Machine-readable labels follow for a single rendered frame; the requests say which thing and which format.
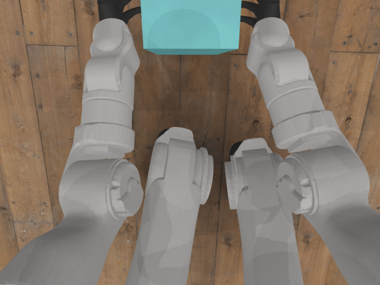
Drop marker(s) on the robot right upper arm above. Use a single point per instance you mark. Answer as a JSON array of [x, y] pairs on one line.
[[330, 187]]

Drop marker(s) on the robot left upper arm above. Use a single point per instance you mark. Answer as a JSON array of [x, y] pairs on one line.
[[96, 197]]

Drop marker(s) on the left robot forearm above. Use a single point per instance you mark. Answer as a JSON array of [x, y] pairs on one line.
[[108, 96]]

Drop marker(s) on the left robot shin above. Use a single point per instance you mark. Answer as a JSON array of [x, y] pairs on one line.
[[159, 154]]

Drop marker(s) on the robot right hand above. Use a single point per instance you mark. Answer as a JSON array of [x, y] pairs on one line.
[[264, 9]]

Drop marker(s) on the robot left hand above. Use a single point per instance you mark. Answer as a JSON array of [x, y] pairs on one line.
[[114, 9]]

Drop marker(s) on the carton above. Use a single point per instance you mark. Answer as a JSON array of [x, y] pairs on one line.
[[190, 27]]

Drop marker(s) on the robot left thigh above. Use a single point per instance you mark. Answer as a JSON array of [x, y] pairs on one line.
[[169, 216]]

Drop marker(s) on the right robot forearm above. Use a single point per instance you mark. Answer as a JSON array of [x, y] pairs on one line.
[[290, 94]]

